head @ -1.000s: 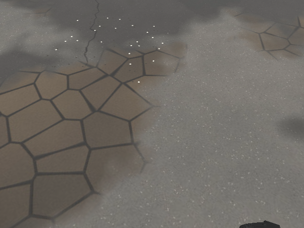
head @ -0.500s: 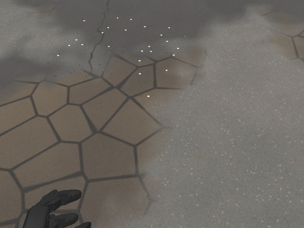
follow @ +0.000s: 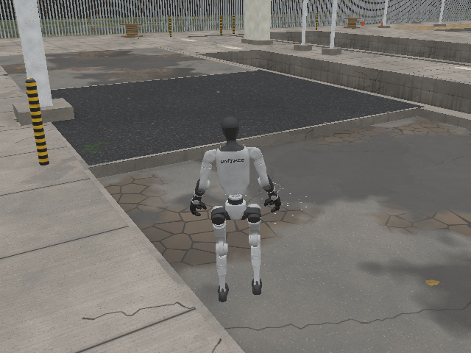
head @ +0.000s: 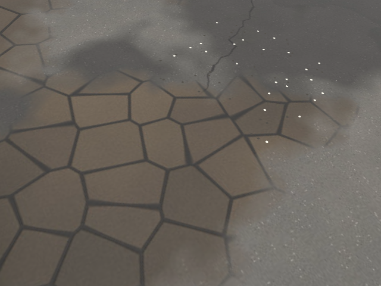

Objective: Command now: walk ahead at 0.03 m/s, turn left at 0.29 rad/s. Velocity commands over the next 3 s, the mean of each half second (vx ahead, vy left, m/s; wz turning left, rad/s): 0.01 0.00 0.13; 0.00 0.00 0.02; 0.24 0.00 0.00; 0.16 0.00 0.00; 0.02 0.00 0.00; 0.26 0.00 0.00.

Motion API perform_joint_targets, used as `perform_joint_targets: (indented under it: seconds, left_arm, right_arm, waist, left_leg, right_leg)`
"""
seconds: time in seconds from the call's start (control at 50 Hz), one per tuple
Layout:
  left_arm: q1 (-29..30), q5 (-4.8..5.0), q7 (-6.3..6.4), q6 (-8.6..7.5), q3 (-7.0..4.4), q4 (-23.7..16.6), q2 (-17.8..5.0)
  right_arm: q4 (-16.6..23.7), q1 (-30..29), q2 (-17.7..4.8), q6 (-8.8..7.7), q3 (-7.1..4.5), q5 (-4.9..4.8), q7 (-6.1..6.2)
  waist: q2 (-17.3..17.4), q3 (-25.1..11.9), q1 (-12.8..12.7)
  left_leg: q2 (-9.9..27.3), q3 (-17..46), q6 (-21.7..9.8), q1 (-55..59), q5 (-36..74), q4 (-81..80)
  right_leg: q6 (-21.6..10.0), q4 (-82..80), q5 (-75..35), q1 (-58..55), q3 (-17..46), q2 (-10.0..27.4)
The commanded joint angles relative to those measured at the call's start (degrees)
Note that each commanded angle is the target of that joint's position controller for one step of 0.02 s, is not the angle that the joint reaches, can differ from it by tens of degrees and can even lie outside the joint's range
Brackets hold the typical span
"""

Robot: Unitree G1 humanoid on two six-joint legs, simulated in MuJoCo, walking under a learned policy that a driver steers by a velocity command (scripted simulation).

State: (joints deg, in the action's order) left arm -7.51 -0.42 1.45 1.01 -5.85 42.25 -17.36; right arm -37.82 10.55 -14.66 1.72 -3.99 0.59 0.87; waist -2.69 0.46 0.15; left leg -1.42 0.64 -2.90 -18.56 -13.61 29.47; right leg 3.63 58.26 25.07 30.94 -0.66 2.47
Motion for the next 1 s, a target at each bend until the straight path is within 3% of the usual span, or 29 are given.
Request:
perform_joint_targets:
  seconds: [0.02,0.1,0.16,0.2,0.22,0.24,0.26,0.28,0.3,0.32,0.36,0.56,1.0]
  left_arm:
    - [0.14,-0.13,0.25,-0.65,-1.03,-3.34,-3.94]
    - [2.24,0.44,-0.25,-0.69,0.30,-3.76,-1.28]
    - [2.22,0.86,-0.55,-0.57,0.22,-3.84,-2.14]
    - [0.99,0.82,-0.76,-0.73,0.29,-3.33,-1.81]
    - [-0.22,0.39,-0.99,-1.01,0.53,-2.85,-1.18]
    - [-0.69,-0.48,-1.09,-1.28,0.57,-2.66,-1.86]
    - [-1.38,-1.04,-0.87,-1.35,0.17,-2.83,-4.51]
    - [-0.10,-0.40,-1.01,-1.37,-0.63,-2.02,-6.81]
    - [0.67,-0.17,-1.35,-1.48,-0.20,-2.30,-3.83]
    - [0.82,-0.37,-1.42,-1.70,0.19,-2.16,-2.50]
    - [0.95,-0.35,-1.29,-2.28,0.51,-1.91,-2.05]
    - [-0.75,-0.13,-0.25,-2.29,0.97,0.13,-1.65]
    - [-3.09,0.28,0.66,-1.85,1.48,9.26,-0.62]
  right_arm:
    - [3.55,-3.78,-5.95,-1.61,-1.04,-0.22,0.78]
    - [2.22,-3.12,-6.16,-1.53,-1.17,0.02,1.05]
    - [1.32,-2.63,-6.29,-1.06,-1.05,0.28,0.69]
    - [0.72,-3.49,-5.18,-0.97,-0.49,-0.05,0.45]
    - [0.21,-3.79,-4.41,-0.98,-0.15,-0.44,0.37]
    - [-0.38,-2.43,-3.47,-1.29,0.09,-0.34,0.30]
    - [-0.61,-0.72,-2.92,-1.77,0.20,0.65,0.05]
    - [-1.02,1.58,-3.53,-2.24,-0.23,0.67,-0.37]
    - [-1.82,-0.92,-4.34,-2.37,-0.26,0.50,-0.41]
    - [-1.76,-3.16,-4.59,-2.19,-0.47,0.12,-0.30]
    - [-1.89,-4.11,-3.36,-1.44,-0.38,0.06,0.06]
    - [-6.86,-2.02,-2.56,-1.64,-0.72,-0.32,0.50]
    - [-19.44,-0.62,-2.69,-1.91,-0.22,-0.68,1.67]
  waist:
    - [9.14,-7.32,-1.35]
    - [9.42,-7.26,0.04]
    - [10.03,-6.31,0.83]
    - [9.45,-5.20,-0.21]
    - [8.47,-4.66,-1.60]
    - [6.82,-5.24,-1.43]
    - [2.34,-6.21,0.30]
    - [-4.32,-5.95,3.19]
    - [-3.66,-5.26,0.88]
    - [-2.43,-4.03,0.06]
    - [-1.69,-2.90,-0.08]
    - [2.58,-1.47,-0.20]
    - [2.48,0.79,0.08]
  left_leg:
    - [13.29,12.03,-9.83,9.75,28.59,-9.58]
    - [12.32,10.47,-9.67,11.89,28.25,-8.54]
    - [13.15,12.48,-10.63,10.46,25.88,-8.24]
    - [12.49,13.30,-9.75,9.31,23.14,-7.52]
    - [11.32,12.85,-7.98,7.99,20.65,-7.09]
    - [9.77,12.62,-5.38,6.60,16.29,-7.04]
    - [6.60,10.45,-2.86,4.64,9.47,-5.11]
    - [3.02,7.16,-1.15,4.43,4.67,-6.20]
    - [2.24,5.79,0.01,6.44,2.89,-5.65]
    - [2.19,5.40,0.20,6.61,2.72,-4.85]
    - [2.52,5.63,-0.13,6.56,5.13,-4.47]
    - [2.86,5.35,0.68,6.64,6.65,-4.44]
    - [2.74,3.95,1.73,8.14,6.97,-5.94]
  right_leg:
    - [0.80,4.18,-4.89,2.78,3.62,1.03]
    - [1.00,-10.53,-6.58,-3.06,3.29,1.27]
    - [0.63,-17.32,-4.50,-8.25,2.46,0.73]
    - [-0.21,-25.07,-7.71,-12.44,1.89,0.29]
    - [-1.02,-32.93,-15.40,-16.64,1.67,0.16]
    - [-1.81,-35.61,-23.62,-21.34,3.60,1.61]
    - [-3.02,-34.20,-33.73,-25.16,6.66,5.16]
    - [-5.23,-31.29,-30.32,-23.78,5.97,4.99]
    - [-5.60,-32.34,-23.17,-20.59,5.80,3.86]
    - [-4.98,-33.16,-20.36,-19.20,5.71,3.38]
    - [-4.03,-33.45,-19.83,-18.47,5.15,2.72]
    - [-4.29,-32.74,-19.03,-19.61,4.55,1.61]
    - [-4.60,-34.73,-18.10,-20.03,3.23,-0.19]
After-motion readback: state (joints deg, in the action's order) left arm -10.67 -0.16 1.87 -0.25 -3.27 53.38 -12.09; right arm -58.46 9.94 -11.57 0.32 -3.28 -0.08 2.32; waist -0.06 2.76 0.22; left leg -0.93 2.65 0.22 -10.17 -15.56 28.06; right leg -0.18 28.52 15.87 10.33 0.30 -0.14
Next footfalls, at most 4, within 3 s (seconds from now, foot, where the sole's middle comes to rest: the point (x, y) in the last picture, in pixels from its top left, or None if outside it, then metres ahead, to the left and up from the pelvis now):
0.24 right None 0.06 -0.15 -0.77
1.72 right None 0.41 -0.12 -0.77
2.04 left None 0.36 0.10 -0.77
2.84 left None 0.43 0.12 -0.77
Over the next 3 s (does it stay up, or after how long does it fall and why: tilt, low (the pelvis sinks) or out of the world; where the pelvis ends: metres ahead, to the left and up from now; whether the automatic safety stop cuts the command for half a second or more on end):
stays up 0.45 0.02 0.01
